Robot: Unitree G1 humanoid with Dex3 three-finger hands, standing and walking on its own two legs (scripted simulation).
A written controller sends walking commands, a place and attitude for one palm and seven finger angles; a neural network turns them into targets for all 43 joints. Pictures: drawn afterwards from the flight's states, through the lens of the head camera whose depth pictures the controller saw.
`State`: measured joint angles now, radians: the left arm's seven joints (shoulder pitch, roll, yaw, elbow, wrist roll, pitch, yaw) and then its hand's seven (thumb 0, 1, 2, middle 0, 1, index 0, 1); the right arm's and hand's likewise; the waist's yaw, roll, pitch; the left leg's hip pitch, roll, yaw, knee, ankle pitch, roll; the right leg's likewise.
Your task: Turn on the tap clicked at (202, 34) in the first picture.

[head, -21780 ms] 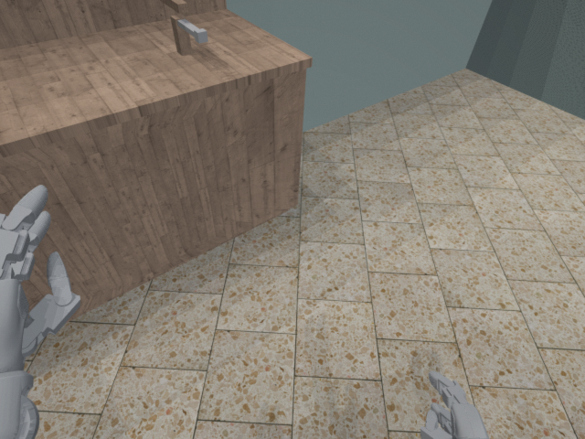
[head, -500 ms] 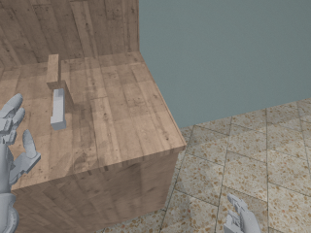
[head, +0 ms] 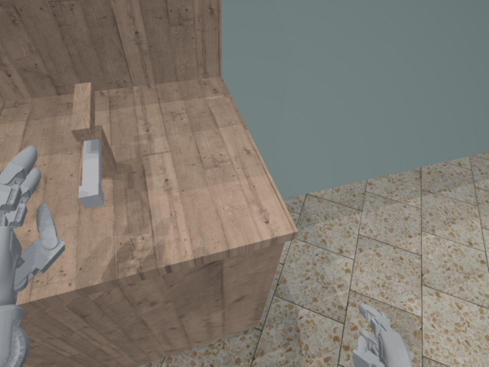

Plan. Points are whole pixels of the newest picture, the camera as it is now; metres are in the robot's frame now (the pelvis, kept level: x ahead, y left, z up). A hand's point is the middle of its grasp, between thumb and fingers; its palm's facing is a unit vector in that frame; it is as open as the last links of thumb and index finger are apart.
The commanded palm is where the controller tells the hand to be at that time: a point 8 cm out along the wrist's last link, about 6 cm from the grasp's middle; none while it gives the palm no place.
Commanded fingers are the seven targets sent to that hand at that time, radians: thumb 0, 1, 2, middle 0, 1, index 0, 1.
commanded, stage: look again from close up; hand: left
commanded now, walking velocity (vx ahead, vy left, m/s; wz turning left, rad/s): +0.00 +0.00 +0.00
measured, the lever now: (91, 195) +0.33 +0.27 +0.10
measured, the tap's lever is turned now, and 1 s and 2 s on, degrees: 0 0 0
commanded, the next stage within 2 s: shuffle to correct the standing spot in 0.02 s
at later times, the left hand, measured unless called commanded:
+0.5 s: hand (81, 242) +0.22 +0.22 +0.16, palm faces +0.37 -0.86 -0.35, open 7.4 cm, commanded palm +0.16 +0.26 +0.17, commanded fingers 0.00 0.90 0.90 -0.20 -0.30 -0.20 -0.30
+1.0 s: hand (131, 254) +0.21 +0.16 +0.16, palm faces +0.37 -0.85 -0.38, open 7.4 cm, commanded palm +0.16 +0.20 +0.17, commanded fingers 0.00 0.90 0.90 -0.20 -0.30 -0.20 -0.30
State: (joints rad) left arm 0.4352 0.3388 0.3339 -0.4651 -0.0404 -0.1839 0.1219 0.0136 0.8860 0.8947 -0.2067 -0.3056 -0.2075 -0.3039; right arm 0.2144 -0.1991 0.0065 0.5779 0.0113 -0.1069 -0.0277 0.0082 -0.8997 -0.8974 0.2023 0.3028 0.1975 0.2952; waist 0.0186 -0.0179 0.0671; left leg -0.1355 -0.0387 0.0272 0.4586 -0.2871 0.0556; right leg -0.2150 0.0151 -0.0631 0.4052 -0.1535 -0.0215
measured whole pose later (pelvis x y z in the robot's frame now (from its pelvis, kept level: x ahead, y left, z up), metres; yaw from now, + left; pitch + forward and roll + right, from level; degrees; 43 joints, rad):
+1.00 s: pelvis +0.00 -0.08 +0.00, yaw +0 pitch +0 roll +0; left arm 0.51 0.35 0.34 -0.51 -0.06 -0.14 0.15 0.01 0.88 0.89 -0.21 -0.31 -0.21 -0.30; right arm 0.23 -0.23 -0.01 0.59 0.02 -0.05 -0.03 0.01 -0.90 -0.90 0.20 0.30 0.20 0.29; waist -0.02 0.00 0.03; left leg -0.19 0.05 -0.03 0.49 -0.29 0.03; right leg -0.23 0.12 -0.11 0.34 -0.12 -0.10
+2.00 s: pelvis +0.01 +0.04 +0.00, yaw -1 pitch -1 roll -1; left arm 0.39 0.35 0.34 -0.51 -0.04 -0.15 0.10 0.02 0.89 0.89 -0.21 -0.31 -0.21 -0.30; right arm 0.19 -0.17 0.05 0.55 -0.01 -0.08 -0.01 0.01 -0.90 -0.90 0.20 0.30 0.20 0.30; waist 0.05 -0.04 0.08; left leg -0.13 -0.09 0.05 0.45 -0.31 0.11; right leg -0.25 -0.03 -0.02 0.46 -0.20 0.02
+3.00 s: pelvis -0.01 -0.04 +0.00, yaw -2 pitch -1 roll +0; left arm 0.46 0.36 0.34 -0.50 -0.08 -0.15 0.11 0.01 0.89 0.89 -0.21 -0.31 -0.21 -0.30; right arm 0.20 -0.20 0.02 0.55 0.01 -0.07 -0.03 0.01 -0.90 -0.90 0.20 0.30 0.20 0.30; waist 0.01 -0.01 0.05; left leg -0.16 0.02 0.03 0.44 -0.27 0.00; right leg -0.24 0.08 -0.05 0.36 -0.11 -0.08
